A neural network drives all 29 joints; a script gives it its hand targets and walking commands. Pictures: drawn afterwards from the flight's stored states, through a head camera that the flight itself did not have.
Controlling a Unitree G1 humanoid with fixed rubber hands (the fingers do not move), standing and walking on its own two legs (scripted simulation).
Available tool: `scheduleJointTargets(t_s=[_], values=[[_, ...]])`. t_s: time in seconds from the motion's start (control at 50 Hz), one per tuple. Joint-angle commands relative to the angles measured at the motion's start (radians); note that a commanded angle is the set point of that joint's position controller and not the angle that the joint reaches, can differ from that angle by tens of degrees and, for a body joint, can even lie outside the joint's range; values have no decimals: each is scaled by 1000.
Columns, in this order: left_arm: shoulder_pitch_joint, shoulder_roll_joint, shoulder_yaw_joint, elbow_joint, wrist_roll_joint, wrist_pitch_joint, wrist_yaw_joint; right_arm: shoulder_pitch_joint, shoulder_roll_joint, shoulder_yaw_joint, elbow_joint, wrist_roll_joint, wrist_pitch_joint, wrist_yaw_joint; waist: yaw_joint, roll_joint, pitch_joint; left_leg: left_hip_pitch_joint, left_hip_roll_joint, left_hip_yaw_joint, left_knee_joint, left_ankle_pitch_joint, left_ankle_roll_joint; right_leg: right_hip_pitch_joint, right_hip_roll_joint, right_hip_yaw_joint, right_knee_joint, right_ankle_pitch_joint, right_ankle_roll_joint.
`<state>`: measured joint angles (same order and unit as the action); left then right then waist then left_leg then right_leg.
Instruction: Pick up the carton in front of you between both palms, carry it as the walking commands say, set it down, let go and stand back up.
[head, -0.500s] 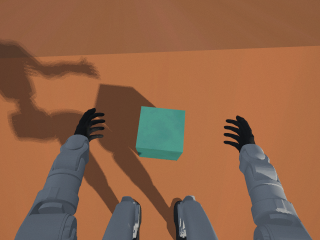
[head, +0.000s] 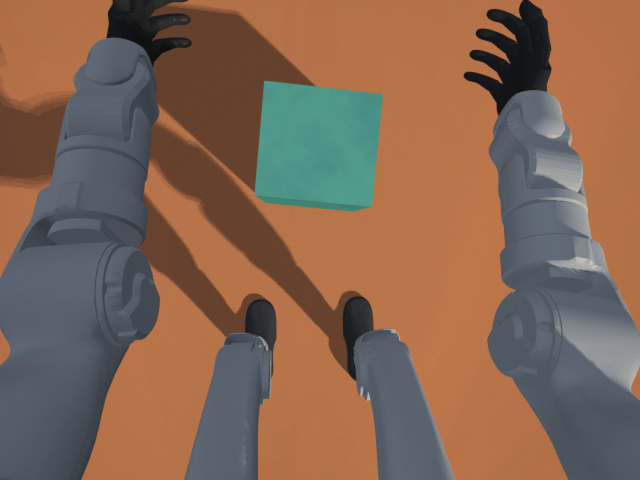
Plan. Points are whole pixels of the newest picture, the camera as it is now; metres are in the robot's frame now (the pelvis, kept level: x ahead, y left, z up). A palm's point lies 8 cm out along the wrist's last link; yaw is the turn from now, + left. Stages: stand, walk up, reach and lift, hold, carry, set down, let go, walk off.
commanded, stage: reach and lift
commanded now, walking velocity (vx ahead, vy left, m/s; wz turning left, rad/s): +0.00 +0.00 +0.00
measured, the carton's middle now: (316, 156) +0.52 -0.02 -0.53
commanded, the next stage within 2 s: none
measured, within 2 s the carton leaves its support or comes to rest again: leaves its support in 1.74 s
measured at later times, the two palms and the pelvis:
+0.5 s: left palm (200, 127) +0.54 +0.17 -0.34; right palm (441, 152) +0.50 -0.21 -0.34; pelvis -0.03 +0.00 -0.19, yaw -2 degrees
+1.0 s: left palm (221, 139) +0.55 +0.16 -0.47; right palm (410, 156) +0.51 -0.20 -0.47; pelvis -0.04 +0.00 -0.29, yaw -2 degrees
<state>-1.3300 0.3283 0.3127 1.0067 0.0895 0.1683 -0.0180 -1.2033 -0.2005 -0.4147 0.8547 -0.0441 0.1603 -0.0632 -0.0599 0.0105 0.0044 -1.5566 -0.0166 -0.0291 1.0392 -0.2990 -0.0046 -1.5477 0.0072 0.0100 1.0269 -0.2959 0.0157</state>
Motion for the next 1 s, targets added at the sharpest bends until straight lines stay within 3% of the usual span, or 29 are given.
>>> scheduleJointTargets(t_s=[0.0, 0.08, 0.2, 0.32, 0.4, 0.52, 0.64, 0.74, 0.8, 0.98], values=[[-176, 64, 41, -102, 35, -37, -6, -138, -77, -38, -102, -35, -43, 13, -14, 62, -1103, 630, -49, 10, 24, 566, -25, 476, 59, -43, 8, 548, 35], [-130, 21, 72, -103, 60, -66, -2, -103, -44, -69, -88, -63, -74, 24, -6, 59, -1034, 496, -37, -1, 96, 585, -30, 341, 56, -38, 78, 548, 42], [-115, 17, 59, -86, 48, -87, 22, -98, -48, -66, -47, -60, -95, 15, 0, 50, -988, 244, -45, 16, 293, 436, -38, 145, 62, -37, 281, 431, 52], [-219, 99, -49, -105, -66, -89, 70, -201, -137, 37, -49, 48, -95, -24, -6, 60, -1162, 199, -54, 30, 535, 394, -42, 84, 66, -55, 522, 388, 60], [-312, 159, -132, -105, -158, -74, 94, -291, -194, 117, -46, 136, -75, -49, -9, 68, -1236, 172, -53, 50, 661, 299, -45, 55, 61, -73, 648, 309, 56], [-474, 217, -211, -60, -244, -41, 106, -460, -247, 183, -6, 213, -40, -69, -10, 69, -1185, 101, -30, 60, 779, 94, -39, -7, 39, -90, 769, 110, 48], [-564, 243, -233, 71, -262, -39, 98, -567, -268, 194, 125, 217, -38, -65, -12, 57, -985, -33, -11, 53, 862, -63, -32, -76, 19, -82, 857, -24, 41], [-602, 251, -246, 138, -264, -68, 86, -615, -274, 199, 203, 209, -66, -52, -10, 45, -856, -110, -2, 41, 933, -59, -31, -96, 14, -64, 935, -2, 39], [-650, 263, -257, 116, -268, -87, 89, -663, -290, 200, 184, 213, -87, -52, -9, 54, -839, -114, -3, 39, 975, -19, -29, -113, 17, -58, 974, 37, 34], [-646, 244, -318, 86, -323, -102, 98, -645, -281, 253, 189, 264, -108, -66, -15, 61, -941, -2, -18, 35, 1055, 167, -28, -22, 34, -62, 1060, 225, 29]])
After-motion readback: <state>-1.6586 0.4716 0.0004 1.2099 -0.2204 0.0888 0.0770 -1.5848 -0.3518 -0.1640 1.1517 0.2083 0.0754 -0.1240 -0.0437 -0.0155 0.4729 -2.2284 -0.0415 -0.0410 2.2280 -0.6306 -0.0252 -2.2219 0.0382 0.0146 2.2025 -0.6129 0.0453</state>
